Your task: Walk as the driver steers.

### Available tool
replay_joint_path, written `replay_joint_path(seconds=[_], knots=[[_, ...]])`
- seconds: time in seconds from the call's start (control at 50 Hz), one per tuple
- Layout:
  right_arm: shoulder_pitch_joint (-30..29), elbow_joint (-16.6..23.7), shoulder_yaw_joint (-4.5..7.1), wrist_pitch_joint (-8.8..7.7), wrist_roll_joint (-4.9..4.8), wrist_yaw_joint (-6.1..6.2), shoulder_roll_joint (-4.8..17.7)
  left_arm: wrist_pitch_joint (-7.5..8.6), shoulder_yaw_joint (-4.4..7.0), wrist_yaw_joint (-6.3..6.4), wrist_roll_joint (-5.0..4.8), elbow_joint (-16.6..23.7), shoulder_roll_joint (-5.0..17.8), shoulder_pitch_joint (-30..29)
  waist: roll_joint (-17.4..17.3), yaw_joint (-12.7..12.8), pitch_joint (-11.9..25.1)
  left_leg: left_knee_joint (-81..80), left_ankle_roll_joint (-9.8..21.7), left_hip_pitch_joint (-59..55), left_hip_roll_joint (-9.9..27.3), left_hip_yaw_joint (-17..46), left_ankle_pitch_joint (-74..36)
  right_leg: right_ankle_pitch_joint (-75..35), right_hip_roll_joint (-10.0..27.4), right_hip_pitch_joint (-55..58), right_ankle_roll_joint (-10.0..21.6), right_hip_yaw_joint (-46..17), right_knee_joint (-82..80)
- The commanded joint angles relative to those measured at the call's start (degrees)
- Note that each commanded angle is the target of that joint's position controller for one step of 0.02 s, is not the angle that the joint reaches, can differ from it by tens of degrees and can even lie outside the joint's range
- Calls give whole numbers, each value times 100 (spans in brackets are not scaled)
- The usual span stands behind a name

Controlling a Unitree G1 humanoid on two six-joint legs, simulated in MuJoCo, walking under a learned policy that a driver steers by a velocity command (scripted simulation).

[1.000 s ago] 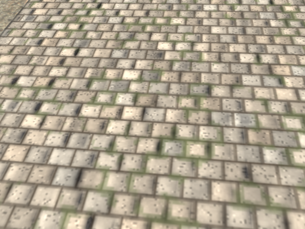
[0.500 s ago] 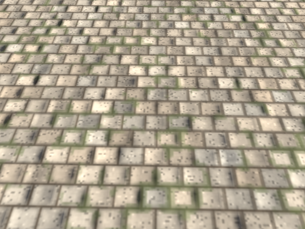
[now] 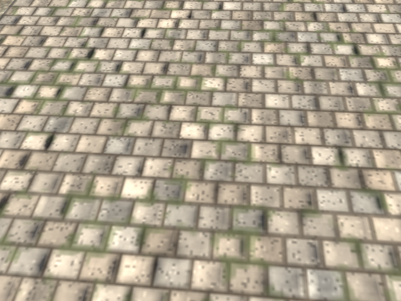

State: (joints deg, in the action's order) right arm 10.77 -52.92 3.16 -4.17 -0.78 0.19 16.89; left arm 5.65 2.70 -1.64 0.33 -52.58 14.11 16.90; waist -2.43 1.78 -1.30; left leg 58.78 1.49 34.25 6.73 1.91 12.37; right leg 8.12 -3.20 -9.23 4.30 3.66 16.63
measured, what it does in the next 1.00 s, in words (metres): walks ahead: left foot, then right foot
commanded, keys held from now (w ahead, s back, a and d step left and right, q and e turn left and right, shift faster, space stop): w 0.48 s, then w+e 0.52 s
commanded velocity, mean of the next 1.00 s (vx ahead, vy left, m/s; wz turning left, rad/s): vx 0.50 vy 0.00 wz -0.19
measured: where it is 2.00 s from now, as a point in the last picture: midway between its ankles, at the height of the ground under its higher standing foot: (242, 215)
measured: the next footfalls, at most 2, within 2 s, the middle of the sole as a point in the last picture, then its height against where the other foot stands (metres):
left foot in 0.32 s outside the picture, level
right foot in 0.86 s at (251, 257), level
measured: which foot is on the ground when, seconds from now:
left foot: up 0.00-0.30, down 0.32-0.86, up 0.88-1.00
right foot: down 0.00-0.32, up 0.34-0.84, down 0.86-1.00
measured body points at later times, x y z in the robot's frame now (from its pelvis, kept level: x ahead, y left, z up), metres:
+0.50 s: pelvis +0.28 +0.07 -0.01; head +0.31 +0.08 +0.44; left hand +0.37 +0.34 -0.14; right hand +0.36 -0.20 -0.13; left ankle +0.32 +0.15 -0.75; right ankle +0.26 -0.09 -0.66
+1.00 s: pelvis +0.57 -0.01 -0.02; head +0.60 -0.03 +0.43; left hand +0.75 +0.23 -0.13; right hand +0.59 -0.30 -0.14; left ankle +0.49 +0.16 -0.65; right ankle +0.61 -0.09 -0.75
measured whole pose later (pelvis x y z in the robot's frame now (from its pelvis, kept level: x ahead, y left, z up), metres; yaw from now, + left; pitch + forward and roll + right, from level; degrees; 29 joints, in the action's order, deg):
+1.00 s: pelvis +0.57 -0.01 -0.02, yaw -14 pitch +1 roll +0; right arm 11.7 -51.9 2.7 -6.7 -0.7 -0.1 15.7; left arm 3.7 4.4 -2.0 -0.6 -45.0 15.7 11.5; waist -0.3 0.1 -3.0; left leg 68.1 1.4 22.2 2.4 1.2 22.4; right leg 9.1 -4.9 -20.8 5.7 0.8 28.5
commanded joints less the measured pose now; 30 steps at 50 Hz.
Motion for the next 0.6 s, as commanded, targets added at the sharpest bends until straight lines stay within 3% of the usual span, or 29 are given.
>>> replay_joint_path(seconds=[0.02, 0.1, 0.2, 0.26, 0.28, 0.3, 0.32, 0.34, 0.36, 0.38, 0.4, 0.42, 0.46, 0.5, 0.54, 0.6], knots=[[-62, 305, 67, 3, 60, 11, 246, 73, 181, 93, -17, 241, 866, -71, 532, -158, -29, -748, -143, 538, 191, 117, -831, -1231, 1546, 236, 875, -1100, -1029], [-865, 522, 2, -65, 30, -64, 99, 22, 185, 174, -68, 85, 933, 242, 560, 85, -215, -2142, -154, 244, -38, -126, -1842, -987, 1341, 258, 695, -674, -1138], [-1545, 801, -31, -135, -27, -205, 156, -105, 230, 212, -125, -204, 984, 681, 545, 222, -412, -2851, 22, 434, -168, -96, -1594, -1183, 1714, 1176, 660, -711, -822], [-1325, 810, 36, -181, -37, -275, 357, -193, 284, 249, -139, -220, 1082, 558, 663, -34, -195, -3026, 235, -65, -338, -202, -970, -2200, 1872, 1589, 521, -731, -300], [-925, 709, 109, -187, -31, -268, 488, -224, 295, 254, -133, -195, 1125, 445, 748, -280, 73, -3077, 336, -719, -525, -373, -842, -3130, 1788, 1571, 445, -642, 185], [-61, 427, 246, -180, -21, -234, 710, -263, 255, 256, -110, -168, 1026, 381, 673, -692, 586, -3160, 488, -1897, -692, -512, -938, -3659, 1495, 1310, 301, -429, 1184], [987, 174, 371, -167, 43, -179, 1082, -268, 160, 264, -28, -47, 854, 445, 242, -1035, 1389, -2935, 820, -3665, 75, 352, -1014, -2505, 1173, 203, 112, -217, 2789], [1507, 23, 484, -121, 61, -170, 1537, -142, -59, 183, -10, -8, 97, 1154, -1204, -718, 2124, -3425, 1798, -5728, 1419, 3082, 113, 903, 68, -2230, -329, -180, 4973], [1431, 47, 317, -126, 4, -183, 1012, 10, 9, 162, -115, -67, 481, 877, -946, -883, 2152, -4093, 1747, -5736, 1481, 3932, 710, 2559, 76, -2946, -241, -1051, 5719], [928, 124, 238, -148, -8, -170, 779, 109, 127, 136, -292, 116, 888, 333, -706, -796, 1284, -4205, 1459, -5012, 1315, 3094, 688, 2195, 401, -3407, -131, -1041, 5924], [434, 243, 187, -160, 19, -166, 623, 144, 130, 164, -304, 192, 913, 18, -280, -617, 800, -4346, 1293, -4163, 1112, 2384, 243, 1622, 738, -3290, -105, -856, 5679], [119, 288, 136, -172, 65, -181, 443, 128, 168, 203, -216, 209, 883, -154, -69, -463, 427, -4537, 1210, -3405, 907, 1870, -236, 1232, 939, -3068, -136, -770, 5313], [-50, 257, 83, -204, 136, -204, 279, -15, 181, 225, -148, 158, 658, 62, -265, -164, 301, -4874, 1137, -2641, 639, 1309, -666, 847, 1155, -2422, -191, -794, 4894], [55, 162, 118, -239, 116, -175, 419, -128, 160, 232, -141, 165, 480, 86, -217, -80, 182, -5109, 1218, -2387, 620, 916, -999, 639, 1222, -2425, -291, -732, 4582], [207, 68, 159, -255, 139, -95, 560, -183, 171, 240, -134, 286, 500, -243, -99, -141, 17, -5267, 1220, -2447, 640, 598, -1197, 111, 1258, -2816, -390, -771, 4098], [338, -10, 157, -240, 142, -7, 598, -162, 163, 190, -140, 418, 445, -654, -67, -267, -74, -5340, 1017, -2615, 499, 13, -1403, -889, 1134, -2946, -394, -792, 3152]])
